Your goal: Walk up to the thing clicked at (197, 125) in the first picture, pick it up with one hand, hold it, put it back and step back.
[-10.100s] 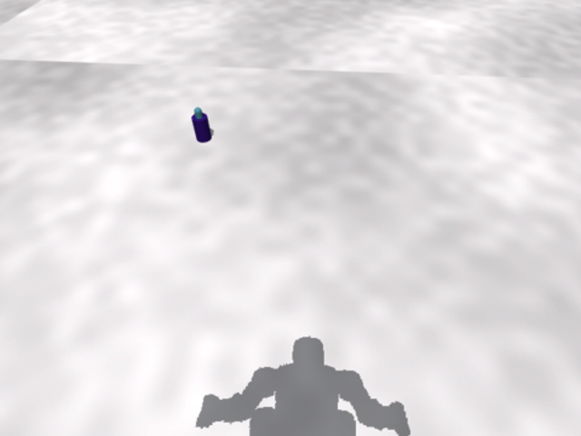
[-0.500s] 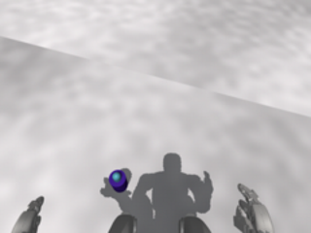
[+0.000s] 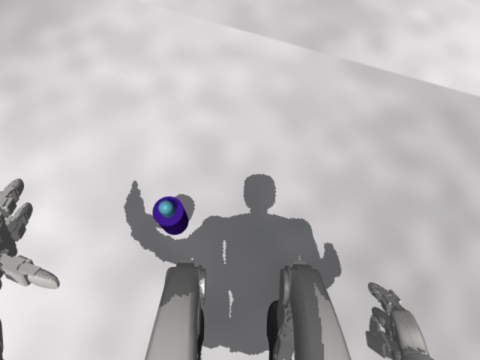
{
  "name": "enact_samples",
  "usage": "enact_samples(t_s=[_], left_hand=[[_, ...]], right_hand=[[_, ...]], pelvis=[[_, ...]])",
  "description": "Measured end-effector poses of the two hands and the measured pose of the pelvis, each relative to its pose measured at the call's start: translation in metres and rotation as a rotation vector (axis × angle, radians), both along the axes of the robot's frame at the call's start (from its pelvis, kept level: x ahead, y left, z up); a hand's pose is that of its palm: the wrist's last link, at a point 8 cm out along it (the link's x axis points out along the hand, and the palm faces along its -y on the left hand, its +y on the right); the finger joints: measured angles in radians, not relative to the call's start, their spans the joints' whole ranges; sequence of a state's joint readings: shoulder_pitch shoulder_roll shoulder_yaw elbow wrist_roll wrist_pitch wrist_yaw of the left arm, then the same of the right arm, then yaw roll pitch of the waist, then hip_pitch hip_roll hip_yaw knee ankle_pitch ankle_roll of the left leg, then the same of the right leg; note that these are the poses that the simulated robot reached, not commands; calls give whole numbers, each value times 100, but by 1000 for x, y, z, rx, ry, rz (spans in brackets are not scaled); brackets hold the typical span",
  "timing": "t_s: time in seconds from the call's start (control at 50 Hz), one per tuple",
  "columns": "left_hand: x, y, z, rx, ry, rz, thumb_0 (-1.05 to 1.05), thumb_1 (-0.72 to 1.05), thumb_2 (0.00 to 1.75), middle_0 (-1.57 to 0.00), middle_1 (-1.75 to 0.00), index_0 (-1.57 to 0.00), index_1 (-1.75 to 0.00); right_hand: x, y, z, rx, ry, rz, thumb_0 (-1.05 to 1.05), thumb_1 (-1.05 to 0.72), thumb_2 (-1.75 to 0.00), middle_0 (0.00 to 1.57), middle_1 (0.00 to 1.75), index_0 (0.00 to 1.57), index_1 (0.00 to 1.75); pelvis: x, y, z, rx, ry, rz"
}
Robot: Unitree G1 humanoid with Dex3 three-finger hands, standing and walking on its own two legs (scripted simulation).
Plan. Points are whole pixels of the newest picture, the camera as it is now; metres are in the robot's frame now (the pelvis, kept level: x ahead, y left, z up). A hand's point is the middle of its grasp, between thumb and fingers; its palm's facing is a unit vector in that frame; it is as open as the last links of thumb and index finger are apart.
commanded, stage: go down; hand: left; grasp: from the side
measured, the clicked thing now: (170, 214) +0.44 +0.21 -0.44
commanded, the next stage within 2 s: approach in 1.42 s
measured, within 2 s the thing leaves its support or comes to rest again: neither
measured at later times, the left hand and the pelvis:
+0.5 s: hand (43, 220) +0.34 +0.37 -0.12, palm faces +0.13 -0.98 -0.14, open 17.4 cm; pelvis -0.03 +0.00 -0.09, yaw -2 degrees
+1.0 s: hand (46, 213) +0.36 +0.38 -0.14, palm faces +0.12 -0.99 -0.11, open 17.4 cm; pelvis -0.04 +0.00 -0.14, yaw -2 degrees
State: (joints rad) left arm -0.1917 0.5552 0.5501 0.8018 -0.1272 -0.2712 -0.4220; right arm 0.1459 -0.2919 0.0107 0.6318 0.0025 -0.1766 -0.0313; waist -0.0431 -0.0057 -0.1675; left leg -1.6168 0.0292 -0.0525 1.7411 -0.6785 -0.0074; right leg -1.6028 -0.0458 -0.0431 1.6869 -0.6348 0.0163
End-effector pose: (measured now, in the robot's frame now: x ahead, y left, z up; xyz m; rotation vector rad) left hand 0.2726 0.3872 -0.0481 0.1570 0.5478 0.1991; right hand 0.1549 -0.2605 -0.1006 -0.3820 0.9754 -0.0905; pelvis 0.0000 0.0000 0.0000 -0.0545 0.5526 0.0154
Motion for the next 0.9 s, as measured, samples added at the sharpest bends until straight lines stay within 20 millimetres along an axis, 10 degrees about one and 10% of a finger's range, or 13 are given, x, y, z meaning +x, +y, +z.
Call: enact_samples(t_s=[0.9], left_hand=[[57, 44, -82, -43, -317, -77, -1, -53, 7, -5, -7, -4, -7]], right_hand=[[-54, -17, -127, -93, 128, 69, 0, -92, -91, 21, 30, 21, 30]], pelvis=[[-37, 1, -134, -39, 20, -13]])
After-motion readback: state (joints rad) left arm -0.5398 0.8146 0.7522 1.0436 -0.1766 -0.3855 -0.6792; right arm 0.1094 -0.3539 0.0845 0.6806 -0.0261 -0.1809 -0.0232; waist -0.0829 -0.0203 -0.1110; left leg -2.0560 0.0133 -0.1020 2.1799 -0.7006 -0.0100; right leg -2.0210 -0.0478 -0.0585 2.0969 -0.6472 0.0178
